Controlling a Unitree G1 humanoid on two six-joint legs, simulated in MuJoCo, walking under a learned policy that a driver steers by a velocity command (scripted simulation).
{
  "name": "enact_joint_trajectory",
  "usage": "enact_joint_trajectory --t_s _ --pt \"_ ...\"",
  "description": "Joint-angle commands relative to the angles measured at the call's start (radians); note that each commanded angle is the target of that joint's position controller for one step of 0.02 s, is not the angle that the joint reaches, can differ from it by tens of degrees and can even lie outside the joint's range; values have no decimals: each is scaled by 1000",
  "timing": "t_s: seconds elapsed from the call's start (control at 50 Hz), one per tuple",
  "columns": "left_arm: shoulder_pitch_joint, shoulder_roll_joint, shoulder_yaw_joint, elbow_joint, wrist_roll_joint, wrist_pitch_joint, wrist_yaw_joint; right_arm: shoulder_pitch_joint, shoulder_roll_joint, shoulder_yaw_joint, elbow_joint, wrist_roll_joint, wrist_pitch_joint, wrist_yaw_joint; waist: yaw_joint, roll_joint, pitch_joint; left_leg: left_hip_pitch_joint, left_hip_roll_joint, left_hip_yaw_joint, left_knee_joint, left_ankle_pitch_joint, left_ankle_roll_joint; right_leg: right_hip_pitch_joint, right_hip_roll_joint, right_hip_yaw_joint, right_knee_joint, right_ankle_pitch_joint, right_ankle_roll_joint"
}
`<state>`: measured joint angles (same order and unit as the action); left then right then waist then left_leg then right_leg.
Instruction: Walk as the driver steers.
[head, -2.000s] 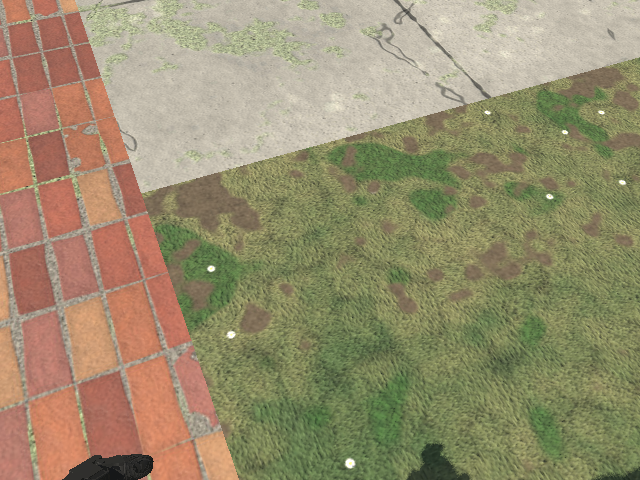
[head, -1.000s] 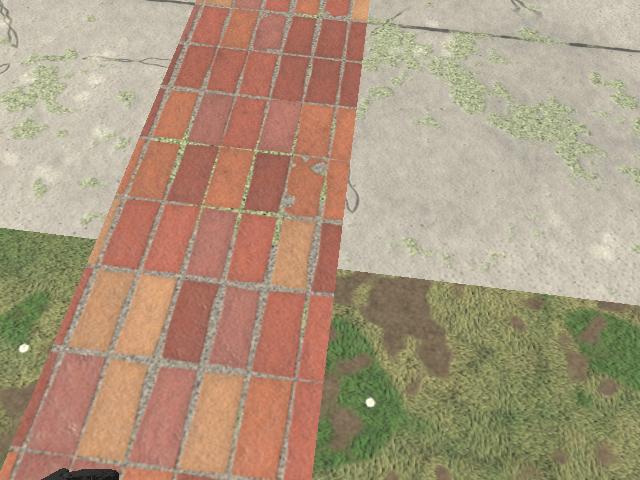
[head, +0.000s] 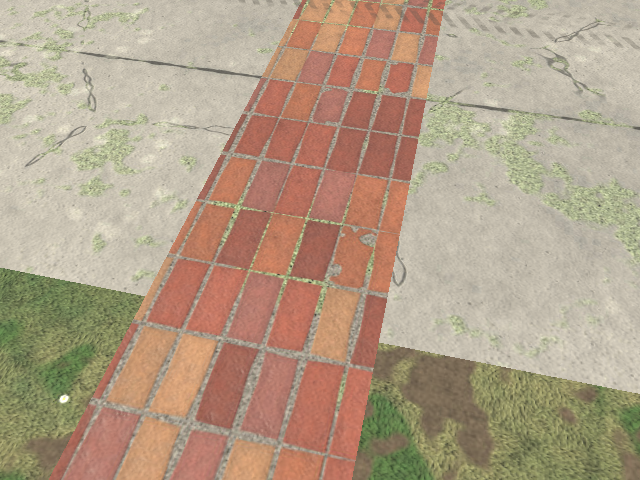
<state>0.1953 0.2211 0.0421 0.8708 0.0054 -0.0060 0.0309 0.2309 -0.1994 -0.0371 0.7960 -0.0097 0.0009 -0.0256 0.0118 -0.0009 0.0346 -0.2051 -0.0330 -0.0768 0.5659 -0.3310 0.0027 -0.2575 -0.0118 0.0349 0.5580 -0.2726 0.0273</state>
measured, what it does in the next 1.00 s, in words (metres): stands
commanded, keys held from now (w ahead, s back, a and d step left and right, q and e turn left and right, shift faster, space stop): no key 1.00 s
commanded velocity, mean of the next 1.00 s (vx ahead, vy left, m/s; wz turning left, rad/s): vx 0.00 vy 0.00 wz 0.00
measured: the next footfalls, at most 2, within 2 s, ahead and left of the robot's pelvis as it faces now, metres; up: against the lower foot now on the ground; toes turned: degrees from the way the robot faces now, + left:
left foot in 1.76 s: +0.43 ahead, +0.10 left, +0.00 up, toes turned +1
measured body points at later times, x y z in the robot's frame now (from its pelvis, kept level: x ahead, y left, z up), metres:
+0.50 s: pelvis +0.00 +0.00 +0.00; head +0.01 +0.00 +0.45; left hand +0.04 +0.25 -0.15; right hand +0.04 -0.25 -0.14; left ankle -0.02 +0.12 -0.73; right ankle +0.02 -0.14 -0.73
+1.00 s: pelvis +0.00 -0.01 +0.00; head +0.01 -0.01 +0.45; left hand +0.01 +0.23 -0.15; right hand +0.00 -0.24 -0.15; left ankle -0.02 +0.12 -0.73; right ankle +0.02 -0.14 -0.73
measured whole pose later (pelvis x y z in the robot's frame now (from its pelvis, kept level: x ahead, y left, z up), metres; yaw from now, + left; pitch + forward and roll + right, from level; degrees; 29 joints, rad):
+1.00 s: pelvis +0.00 -0.01 +0.00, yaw -1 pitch -1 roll +0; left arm 0.25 0.18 0.02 1.10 0.00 0.00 0.05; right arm 0.30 -0.17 -0.01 1.07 0.00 -0.01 -0.04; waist 0.01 0.00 0.04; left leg -0.18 -0.02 -0.06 0.50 -0.29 -0.01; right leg -0.25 0.00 0.04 0.51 -0.24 0.02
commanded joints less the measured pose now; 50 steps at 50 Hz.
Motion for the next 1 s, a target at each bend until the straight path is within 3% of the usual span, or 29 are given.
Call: enact_joint_trajectory --t_s 0.02,0.48,1.0 --pt "-3 102 24 -25 -1 -10 7 11 -98 -24 -33 1 -13 -5 -1 9 -25 -63 44 -41 -121 163 20 59 -23 25 -76 146 -19" --pt "48 78 16 157 -6 1 20 74 -84 -13 157 8 -16 -17 0 3 13 -53 30 -9 -166 145 14 64 -9 11 -121 122 -24" --pt "103 50 -9 215 -8 2 17 134 -58 12 262 11 -13 -17 -6 1 33 -62 24 12 -170 130 9 46 2 5 -131 105 -32"
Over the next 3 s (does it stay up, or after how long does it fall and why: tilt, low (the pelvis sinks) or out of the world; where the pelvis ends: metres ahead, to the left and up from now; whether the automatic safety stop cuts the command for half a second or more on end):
stays up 0.95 -0.14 0.01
